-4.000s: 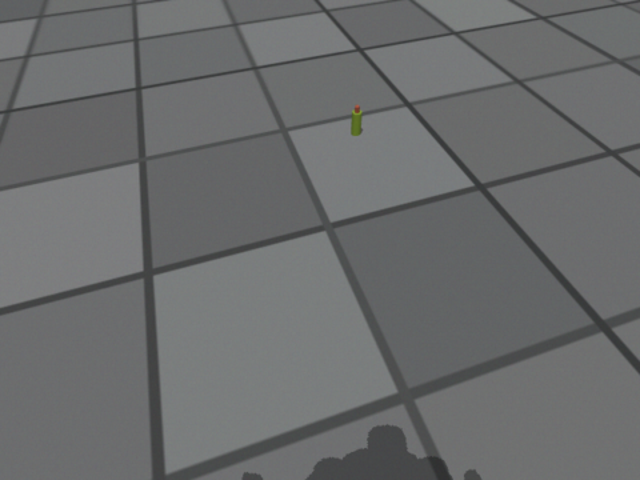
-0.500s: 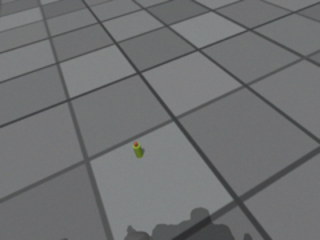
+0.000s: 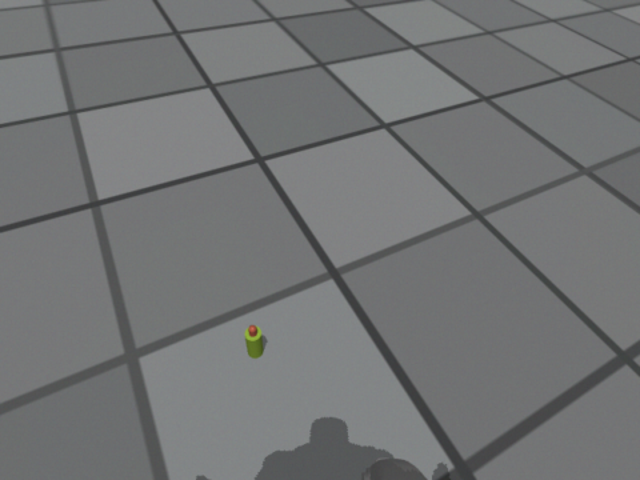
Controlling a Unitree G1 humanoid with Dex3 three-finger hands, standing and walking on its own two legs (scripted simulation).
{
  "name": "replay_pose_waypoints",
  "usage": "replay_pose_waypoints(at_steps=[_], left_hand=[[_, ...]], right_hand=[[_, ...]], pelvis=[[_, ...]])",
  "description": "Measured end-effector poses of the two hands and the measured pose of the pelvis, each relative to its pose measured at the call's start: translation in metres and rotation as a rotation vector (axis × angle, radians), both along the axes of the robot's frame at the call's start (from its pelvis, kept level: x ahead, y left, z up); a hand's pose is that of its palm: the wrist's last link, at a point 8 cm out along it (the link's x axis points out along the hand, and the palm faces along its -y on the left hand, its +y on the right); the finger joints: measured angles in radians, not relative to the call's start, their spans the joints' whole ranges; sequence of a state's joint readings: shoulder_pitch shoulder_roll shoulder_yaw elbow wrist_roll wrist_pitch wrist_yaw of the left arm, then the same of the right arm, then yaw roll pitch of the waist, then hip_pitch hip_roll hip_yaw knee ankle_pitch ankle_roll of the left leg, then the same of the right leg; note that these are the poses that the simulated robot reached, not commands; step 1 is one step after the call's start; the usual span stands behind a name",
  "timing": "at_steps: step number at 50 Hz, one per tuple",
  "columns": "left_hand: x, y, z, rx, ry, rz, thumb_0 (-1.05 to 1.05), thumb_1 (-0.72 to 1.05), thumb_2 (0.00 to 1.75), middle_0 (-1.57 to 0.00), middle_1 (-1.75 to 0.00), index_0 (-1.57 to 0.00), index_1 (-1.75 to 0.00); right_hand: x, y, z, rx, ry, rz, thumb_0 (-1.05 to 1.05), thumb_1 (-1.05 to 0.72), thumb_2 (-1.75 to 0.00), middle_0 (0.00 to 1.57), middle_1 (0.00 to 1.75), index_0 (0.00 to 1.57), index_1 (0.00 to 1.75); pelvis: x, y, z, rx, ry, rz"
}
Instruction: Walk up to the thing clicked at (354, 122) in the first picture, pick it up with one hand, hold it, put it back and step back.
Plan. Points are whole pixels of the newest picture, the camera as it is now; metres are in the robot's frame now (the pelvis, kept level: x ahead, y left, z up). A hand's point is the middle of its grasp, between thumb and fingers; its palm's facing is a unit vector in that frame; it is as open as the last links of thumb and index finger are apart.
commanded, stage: walk up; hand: left
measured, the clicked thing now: (254, 339) +0.62 +0.17 -0.69
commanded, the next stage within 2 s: none
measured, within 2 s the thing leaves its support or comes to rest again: neither
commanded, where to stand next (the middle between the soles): +0.26 -0.02 m, yaw -3 degrees
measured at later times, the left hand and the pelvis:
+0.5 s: hand (164, 416) +0.23 +0.22 -0.12, palm faces -0.05 -0.90 -0.43, open 7.4 cm; pelvis +0.14 -0.04 +0.00, yaw -2 degrees
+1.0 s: hand (155, 436) +0.22 +0.25 -0.17, palm faces -0.02 -0.94 -0.33, open 7.4 cm; pelvis +0.16 -0.01 -0.01, yaw -1 degrees
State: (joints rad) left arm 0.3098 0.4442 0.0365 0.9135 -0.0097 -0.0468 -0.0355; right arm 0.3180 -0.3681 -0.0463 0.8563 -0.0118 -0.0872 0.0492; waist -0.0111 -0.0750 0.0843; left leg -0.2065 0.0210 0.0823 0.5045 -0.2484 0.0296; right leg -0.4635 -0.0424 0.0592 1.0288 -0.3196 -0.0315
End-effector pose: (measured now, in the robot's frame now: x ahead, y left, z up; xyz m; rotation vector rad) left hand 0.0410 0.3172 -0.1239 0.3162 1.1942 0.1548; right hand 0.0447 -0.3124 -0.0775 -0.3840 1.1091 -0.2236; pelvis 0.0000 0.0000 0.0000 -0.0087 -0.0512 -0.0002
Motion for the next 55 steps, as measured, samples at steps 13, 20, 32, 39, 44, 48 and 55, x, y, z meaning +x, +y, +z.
replay_pose_waypoints(at_steps=[13,20,32,39,44,48,55], left_hand=[[0.131,-0.029,0.020,0.056,-0.052,-0.082,0.01,0.90,0.90,-0.20,-0.30,-0.20,-0.30],[0.178,-0.053,0.037,0.094,-0.150,-0.067,0.01,0.90,0.90,-0.20,-0.30,-0.20,-0.30],[0.190,-0.041,0.026,0.098,-0.066,-0.034,0.01,0.90,0.90,-0.21,-0.30,-0.21,-0.30],[0.205,-0.028,-0.013,0.025,-0.050,0.008,0.01,0.90,0.90,-0.20,-0.30,-0.20,-0.30],[0.197,-0.029,-0.020,-0.002,-0.012,0.013,0.01,0.90,0.90,-0.20,-0.30,-0.20,-0.30],[0.180,-0.028,-0.017,0.003,0.019,0.027,0.01,0.90,0.90,-0.20,-0.30,-0.20,-0.30],[0.157,-0.024,0.000,0.029,0.055,0.070,0.01,0.90,0.90,-0.20,-0.30,-0.20,-0.30]], right_hand=[[0.047,-0.022,-0.044,0.075,0.082,-0.069,0.01,-0.90,-0.90,0.21,0.30,0.21,0.30],[0.102,-0.035,-0.061,0.116,0.097,-0.039,0.01,-0.90,-0.90,0.20,0.30,0.20,0.30],[0.161,-0.039,-0.048,0.054,0.092,-0.037,0.01,-0.90,-0.90,0.20,0.30,0.20,0.30],[0.170,-0.015,-0.042,0.005,0.106,-0.022,0.01,-0.90,-0.90,0.20,0.30,0.20,0.30],[0.190,-0.006,-0.035,0.006,0.060,-0.004,0.01,-0.90,-0.90,0.20,0.30,0.20,0.30],[0.208,0.002,-0.034,0.032,0.013,0.006,0.01,-0.90,-0.90,0.20,0.30,0.20,0.30],[0.229,0.014,-0.036,0.090,-0.007,0.044,0.01,-0.90,-0.90,0.20,0.30,0.20,0.30]], pelvis=[[0.086,-0.021,-0.012,0.053,0.002,-0.039],[0.122,-0.041,-0.012,0.045,-0.016,-0.036],[0.159,-0.033,-0.008,0.011,-0.003,-0.035],[0.161,-0.015,-0.019,0.011,-0.002,-0.022],[0.158,-0.012,-0.018,-0.011,0.003,-0.022],[0.156,-0.011,-0.014,-0.021,-0.011,-0.021],[0.160,-0.012,-0.005,-0.013,-0.002,-0.013]])
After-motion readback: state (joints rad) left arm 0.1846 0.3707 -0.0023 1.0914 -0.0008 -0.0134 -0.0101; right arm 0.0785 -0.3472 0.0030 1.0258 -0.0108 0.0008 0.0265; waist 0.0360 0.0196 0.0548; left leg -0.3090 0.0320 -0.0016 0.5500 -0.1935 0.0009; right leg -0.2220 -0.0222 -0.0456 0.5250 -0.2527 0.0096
